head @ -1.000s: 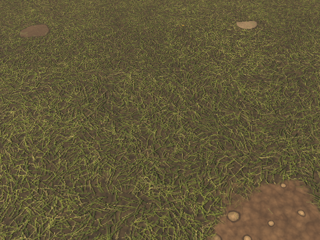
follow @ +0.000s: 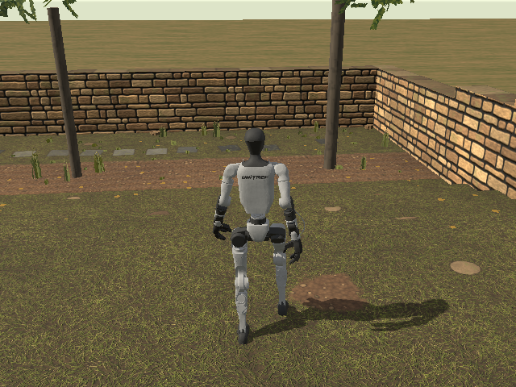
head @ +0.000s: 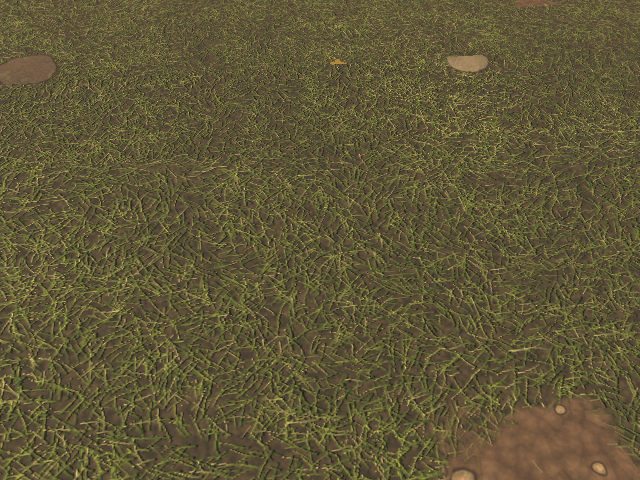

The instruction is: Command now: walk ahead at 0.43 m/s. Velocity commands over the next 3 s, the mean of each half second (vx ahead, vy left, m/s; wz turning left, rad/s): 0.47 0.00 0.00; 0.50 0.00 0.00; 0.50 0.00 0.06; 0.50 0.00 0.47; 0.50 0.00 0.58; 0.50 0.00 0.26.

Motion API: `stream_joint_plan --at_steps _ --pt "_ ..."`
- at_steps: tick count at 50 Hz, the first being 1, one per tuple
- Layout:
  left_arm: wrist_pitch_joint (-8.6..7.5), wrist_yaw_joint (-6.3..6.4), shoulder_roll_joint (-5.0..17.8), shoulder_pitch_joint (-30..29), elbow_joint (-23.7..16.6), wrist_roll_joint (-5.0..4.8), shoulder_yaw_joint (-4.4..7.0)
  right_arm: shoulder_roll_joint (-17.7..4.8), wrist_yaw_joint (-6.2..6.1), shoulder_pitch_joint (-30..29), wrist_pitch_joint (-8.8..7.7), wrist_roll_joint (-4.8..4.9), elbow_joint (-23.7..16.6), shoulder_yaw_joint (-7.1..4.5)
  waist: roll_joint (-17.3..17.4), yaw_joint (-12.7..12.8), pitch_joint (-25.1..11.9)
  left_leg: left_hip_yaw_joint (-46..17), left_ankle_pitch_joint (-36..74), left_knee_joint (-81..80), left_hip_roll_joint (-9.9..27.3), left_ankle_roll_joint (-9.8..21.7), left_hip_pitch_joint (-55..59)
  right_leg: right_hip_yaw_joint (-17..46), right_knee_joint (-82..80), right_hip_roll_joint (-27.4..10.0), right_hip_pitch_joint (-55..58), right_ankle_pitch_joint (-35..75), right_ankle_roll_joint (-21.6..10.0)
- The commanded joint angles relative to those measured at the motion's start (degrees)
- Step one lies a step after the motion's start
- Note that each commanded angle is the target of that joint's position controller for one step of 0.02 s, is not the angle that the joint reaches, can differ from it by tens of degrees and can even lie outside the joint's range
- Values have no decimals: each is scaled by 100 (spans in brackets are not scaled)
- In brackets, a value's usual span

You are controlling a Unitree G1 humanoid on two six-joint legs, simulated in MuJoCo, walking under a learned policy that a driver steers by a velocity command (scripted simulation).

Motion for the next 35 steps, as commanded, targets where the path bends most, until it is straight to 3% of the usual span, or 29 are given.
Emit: stream_joint_plan --at_steps 1,5,7,8,9,10,11,12,13,14,15,16,17,18,21,24,27,31,33,35 --pt "-73 -71 -69 -1159 -646 -11 -108 -1013 -106 222 6 -5 -244 -151 721 -91 827 -722 1606 -710 1187 715 -437 -231 -1180 155 -382 611 143" --pt "-82 -163 132 -1593 -870 -53 -115 -1113 -127 324 3 111 -207 -224 784 -2 1009 -619 1855 -711 1483 710 -188 -143 -1860 215 -56 807 -36" --pt "-118 -200 320 -1442 -893 -40 -49 -1194 -128 192 41 109 -246 -276 797 242 799 -508 2913 -295 1602 593 199 -147 -2055 316 320 604 -222" --pt "-127 -196 469 -1133 -832 -34 23 -1274 -125 106 71 81 -285 -309 901 454 491 -432 4032 161 1612 530 319 -251 -2019 479 845 471 -326" --pt "-119 -168 665 -395 -624 -44 141 -1296 -119 1 122 41 -328 -323 970 851 -2 -277 5030 1039 1486 430 254 -363 -1972 669 1784 373 -467" --pt "-86 -118 903 623 -315 -70 278 -1253 -106 -96 155 -2 -416 -296 919 1321 -622 -139 5062 2260 1239 259 -328 -259 -1969 608 3191 396 -648" --pt "-32 -43 1376 1631 -110 8 386 -983 -88 6 138 -121 -585 -190 -11 1503 -1478 43 2807 4221 785 104 -1742 1347 -1950 -673 4952 -114 -1019" --pt "-36 -127 1481 1793 -1 107 359 -59 -9 791 -4 17 -547 26 -1621 960 -2347 -473 -1574 6039 -281 -152 -3514 4331 -3124 -1865 6210 -1664 -1931" --pt "-66 -142 900 1368 -25 60 213 -738 12 195 -169 193 -604 -123 -974 1070 -1553 -960 -1555 6668 34 4 -4105 4392 -3652 -1587 5557 -1981 -1611" --pt "-99 -131 651 802 -120 41 140 -1049 18 -448 -254 326 -818 -219 -621 921 -656 -756 -1003 6665 323 111 -4374 3387 -3711 -1431 4631 -1446 -1363" --pt "-137 -149 552 325 -215 72 97 -1063 -34 -730 -280 291 -868 -233 23 711 -334 -658 -437 6406 633 114 -4036 2648 -3831 -1243 3726 -514 -1250" --pt "-164 -178 414 108 -236 134 62 -1032 -73 -813 -243 208 -872 -292 127 524 -144 -602 -144 6111 809 91 -3741 2054 -3946 -1006 3094 74 -1176" --pt "-183 -188 300 59 -179 191 25 -911 -74 -658 -166 176 -866 -301 -50 331 -155 -642 25 5918 955 87 -3395 1684 -4101 -837 2750 228 -1139" --pt "-191 -194 248 108 -114 179 11 -788 -78 -584 -97 168 -865 -301 -140 257 -106 -604 50 5733 994 67 -3270 1490 -4240 -748 2557 292 -1167" --pt "-217 -105 463 407 76 149 34 -791 -99 -1027 21 106 -1093 -337 -122 224 255 -463 363 5107 1103 -90 -3662 1091 -4559 -705 2228 488 -1279" --pt "-164 24 626 739 169 147 59 -825 -77 -1843 0 45 -1400 -345 -6 416 427 -395 1307 3975 1106 -232 -4205 872 -4649 -648 2465 670 -1216" --pt "-122 83 722 1060 239 96 63 -709 0 -2543 -60 62 -1597 -280 -20 646 470 -145 2153 2731 856 -232 -3904 500 -4648 -458 2577 818 -1021" --pt "-32 102 779 1584 453 31 80 -730 127 -3232 -90 131 -1853 -226 -14 873 591 -94 2143 2011 681 -176 -3977 485 -4421 -705 3340 819 -988" --pt "42 122 817 1676 516 26 110 -814 204 -3395 -121 140 -1991 -234 -48 830 585 -141 1765 1802 639 -45 -4079 546 -4147 -927 3849 1112 -921" --pt "108 136 905 1570 496 32 151 -984 251 -3162 -147 148 -1999 -290 -180 609 380 -52 1310 1664 493 113 -3616 537 -3734 -1023 4124 1946 -802"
